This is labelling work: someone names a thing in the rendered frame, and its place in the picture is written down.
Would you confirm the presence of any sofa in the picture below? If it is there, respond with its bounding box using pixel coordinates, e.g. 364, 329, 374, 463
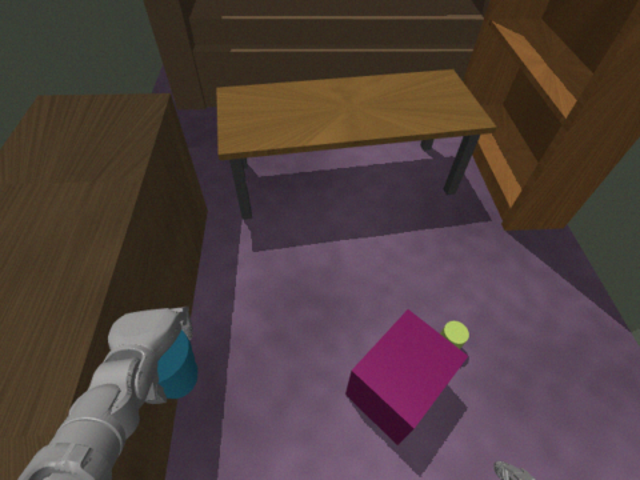
143, 0, 490, 110

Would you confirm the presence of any coffee table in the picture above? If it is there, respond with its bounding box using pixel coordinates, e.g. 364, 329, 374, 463
216, 69, 497, 220

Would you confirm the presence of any left robot arm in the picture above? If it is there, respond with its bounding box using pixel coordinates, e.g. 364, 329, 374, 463
17, 344, 158, 480

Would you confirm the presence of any right robot hand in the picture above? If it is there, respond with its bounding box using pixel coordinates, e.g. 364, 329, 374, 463
494, 461, 535, 480

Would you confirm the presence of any bookshelf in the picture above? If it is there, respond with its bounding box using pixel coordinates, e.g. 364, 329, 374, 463
463, 0, 640, 231

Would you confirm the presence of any left robot hand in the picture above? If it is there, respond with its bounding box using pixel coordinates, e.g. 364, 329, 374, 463
108, 306, 193, 404

